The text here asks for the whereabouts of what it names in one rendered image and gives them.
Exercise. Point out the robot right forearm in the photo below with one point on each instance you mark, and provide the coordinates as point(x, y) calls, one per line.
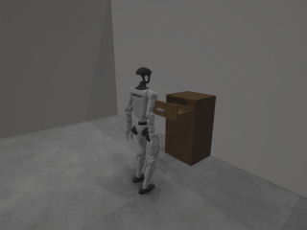
point(151, 128)

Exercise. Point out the right robot hand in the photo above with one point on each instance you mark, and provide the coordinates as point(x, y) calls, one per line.
point(154, 146)

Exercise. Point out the handle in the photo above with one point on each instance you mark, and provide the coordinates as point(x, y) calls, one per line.
point(161, 110)

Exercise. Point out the robot left forearm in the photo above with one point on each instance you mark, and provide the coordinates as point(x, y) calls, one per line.
point(128, 119)

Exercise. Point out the robot right upper arm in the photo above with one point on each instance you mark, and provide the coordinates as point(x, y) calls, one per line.
point(152, 96)

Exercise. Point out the right robot foot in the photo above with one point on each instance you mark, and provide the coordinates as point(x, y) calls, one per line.
point(149, 188)

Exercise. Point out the left robot thigh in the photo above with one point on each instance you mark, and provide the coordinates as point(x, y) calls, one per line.
point(142, 141)

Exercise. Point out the left robot hand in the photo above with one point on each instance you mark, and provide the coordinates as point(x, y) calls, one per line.
point(128, 132)

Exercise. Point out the drawer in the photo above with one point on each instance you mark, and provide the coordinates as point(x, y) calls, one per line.
point(174, 111)

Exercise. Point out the cabinet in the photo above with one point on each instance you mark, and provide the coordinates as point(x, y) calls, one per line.
point(190, 140)

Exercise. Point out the robot left upper arm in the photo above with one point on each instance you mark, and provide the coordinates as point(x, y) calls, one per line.
point(129, 106)

